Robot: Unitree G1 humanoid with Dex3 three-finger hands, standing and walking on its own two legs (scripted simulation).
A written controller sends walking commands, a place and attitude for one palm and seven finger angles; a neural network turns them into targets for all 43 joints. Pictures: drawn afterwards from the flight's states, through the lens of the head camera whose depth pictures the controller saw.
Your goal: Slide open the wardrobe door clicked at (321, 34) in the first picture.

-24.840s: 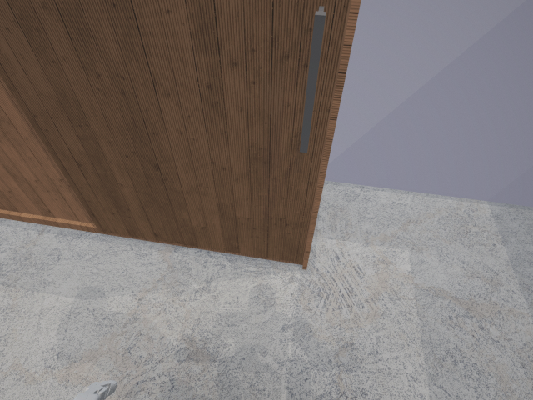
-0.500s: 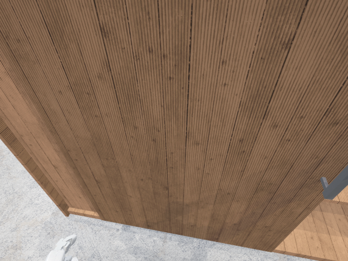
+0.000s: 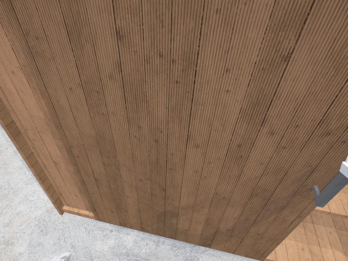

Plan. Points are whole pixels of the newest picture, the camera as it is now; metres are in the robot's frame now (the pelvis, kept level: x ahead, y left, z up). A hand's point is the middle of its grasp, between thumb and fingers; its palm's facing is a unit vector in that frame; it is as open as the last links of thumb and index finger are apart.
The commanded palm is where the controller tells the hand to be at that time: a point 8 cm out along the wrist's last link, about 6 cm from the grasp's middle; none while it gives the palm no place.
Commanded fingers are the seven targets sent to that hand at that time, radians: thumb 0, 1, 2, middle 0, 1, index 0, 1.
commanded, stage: stop walking and hold the door there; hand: right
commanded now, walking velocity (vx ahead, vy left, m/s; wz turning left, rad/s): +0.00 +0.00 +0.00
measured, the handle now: out of the picture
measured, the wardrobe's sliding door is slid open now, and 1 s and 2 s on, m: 0.67 0.67 0.67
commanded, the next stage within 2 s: loosen the grip on the handle in 1.28 s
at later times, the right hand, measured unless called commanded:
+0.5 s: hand out of the picture +0.32 -0.37 +0.12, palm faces +0.51 +0.81 -0.27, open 6.4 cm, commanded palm +0.28 -0.39 +0.10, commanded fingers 0.00 -0.90 -0.90 0.45 1.40 0.45 1.40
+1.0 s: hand out of the picture +0.32 -0.37 +0.12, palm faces +0.38 +0.90 -0.20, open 5.7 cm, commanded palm +0.29 -0.40 +0.10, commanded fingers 0.00 -0.90 -0.90 0.45 1.40 0.45 1.40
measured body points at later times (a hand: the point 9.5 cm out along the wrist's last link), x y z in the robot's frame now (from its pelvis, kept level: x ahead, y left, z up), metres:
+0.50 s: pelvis -0.06 -0.06 -0.01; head -0.03 -0.05 +0.43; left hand +0.13 +0.19 -0.11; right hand +0.29 -0.41 +0.13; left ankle -0.02 +0.07 -0.71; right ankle +0.01 -0.17 -0.74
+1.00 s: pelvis -0.08 -0.11 +0.00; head -0.08 -0.11 +0.45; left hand +0.02 +0.17 -0.11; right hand +0.30 -0.42 +0.13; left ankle -0.09 +0.01 -0.74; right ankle -0.04 -0.21 -0.74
